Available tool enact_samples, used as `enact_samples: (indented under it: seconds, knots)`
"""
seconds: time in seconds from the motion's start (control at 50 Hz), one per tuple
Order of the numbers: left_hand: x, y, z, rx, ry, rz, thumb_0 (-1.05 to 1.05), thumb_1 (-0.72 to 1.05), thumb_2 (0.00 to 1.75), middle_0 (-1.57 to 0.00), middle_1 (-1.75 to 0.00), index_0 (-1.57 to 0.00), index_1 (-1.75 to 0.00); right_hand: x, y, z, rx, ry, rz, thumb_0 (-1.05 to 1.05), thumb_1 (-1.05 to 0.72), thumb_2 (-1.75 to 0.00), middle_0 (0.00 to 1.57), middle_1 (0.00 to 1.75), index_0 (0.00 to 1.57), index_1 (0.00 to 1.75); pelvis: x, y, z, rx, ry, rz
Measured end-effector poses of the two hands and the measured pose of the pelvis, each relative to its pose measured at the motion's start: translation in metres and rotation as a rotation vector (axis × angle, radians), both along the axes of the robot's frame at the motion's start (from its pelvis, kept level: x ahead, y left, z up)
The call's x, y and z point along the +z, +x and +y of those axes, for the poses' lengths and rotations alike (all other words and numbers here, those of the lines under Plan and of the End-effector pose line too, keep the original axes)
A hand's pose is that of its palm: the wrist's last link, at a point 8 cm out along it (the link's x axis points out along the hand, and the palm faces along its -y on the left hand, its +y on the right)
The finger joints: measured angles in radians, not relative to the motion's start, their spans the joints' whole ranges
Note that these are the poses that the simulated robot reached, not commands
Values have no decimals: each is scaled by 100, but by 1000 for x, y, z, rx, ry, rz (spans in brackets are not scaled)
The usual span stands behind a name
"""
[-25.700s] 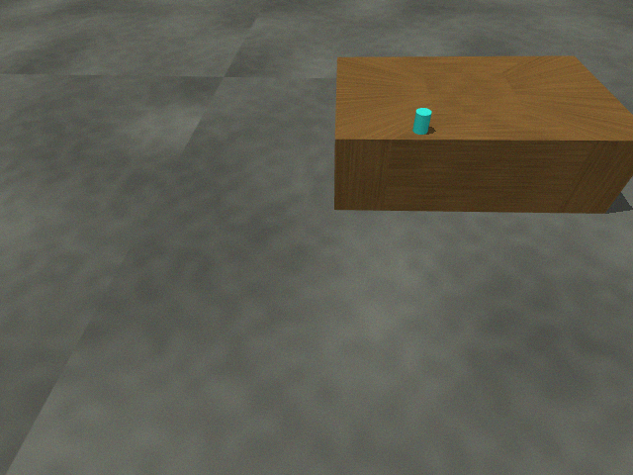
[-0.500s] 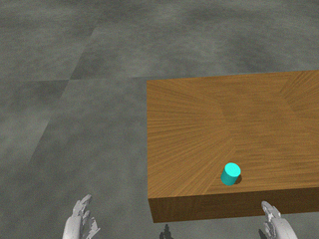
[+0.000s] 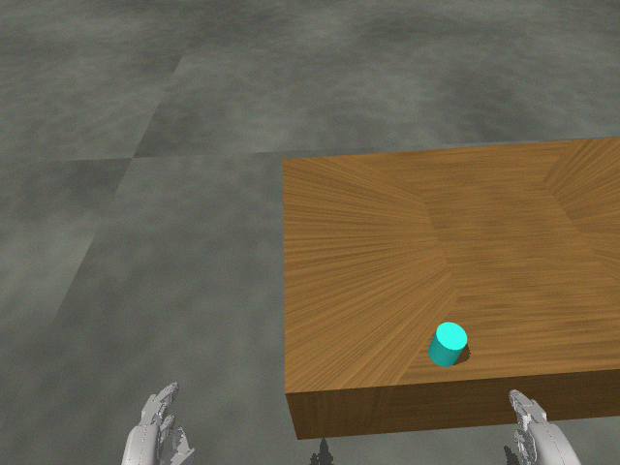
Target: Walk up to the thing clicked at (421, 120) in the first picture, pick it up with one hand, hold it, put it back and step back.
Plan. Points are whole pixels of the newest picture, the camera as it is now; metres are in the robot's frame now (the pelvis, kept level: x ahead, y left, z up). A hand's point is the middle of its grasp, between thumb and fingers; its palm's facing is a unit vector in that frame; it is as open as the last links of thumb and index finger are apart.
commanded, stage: home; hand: right
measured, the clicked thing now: (446, 344) +0.42 -0.23 -0.28
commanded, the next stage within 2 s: stand in 1.66 s
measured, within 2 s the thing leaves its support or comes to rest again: neither
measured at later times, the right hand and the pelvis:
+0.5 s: hand out of the picture +0.15 -0.17 -0.05, palm faces +0.04 +0.98 -0.21, open 17.3 cm; pelvis -0.01 +0.01 +0.00, yaw +0 degrees
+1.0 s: hand out of the picture +0.16 -0.18 -0.06, palm faces +0.00 +0.96 -0.27, open 17.4 cm; pelvis -0.01 +0.01 +0.00, yaw +0 degrees
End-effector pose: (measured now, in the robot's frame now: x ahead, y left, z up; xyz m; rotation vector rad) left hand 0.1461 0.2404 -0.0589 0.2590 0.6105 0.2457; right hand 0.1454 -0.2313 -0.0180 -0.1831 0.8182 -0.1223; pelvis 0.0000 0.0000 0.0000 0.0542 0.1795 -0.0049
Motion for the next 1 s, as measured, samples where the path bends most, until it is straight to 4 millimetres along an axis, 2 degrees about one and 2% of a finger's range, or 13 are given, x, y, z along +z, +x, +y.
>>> enact_samples:
  seconds: [0.38,0.66,0.94,1.0]
  knots:
    - [-1,-8,11,-4,3,-16,1,90,90,-20,-30,-21,-30,-2,-15,10,-9,0,10,-1,52,-6,6,6,5,6,-2,-12,10,-1,-8,-6]
    - [-2,-13,14,6,9,-14,1,90,90,-20,-30,-21,-30,-2,-16,12,-2,1,5,-1,51,-7,6,6,5,6,-2,-14,11,0,-9,-7]
    - [-3,-7,10,4,7,-10,1,90,90,-20,-30,-21,-30,-1,-11,9,-3,1,3,-1,51,-7,6,6,6,6,-2,-10,8,0,-7,-2]
    - [-12,-9,12,-95,44,138,1,90,90,-20,-30,-21,-30,-16,-5,0,44,-62,-38,-1,52,-6,6,6,5,6,5,-13,8,1,-24,-70]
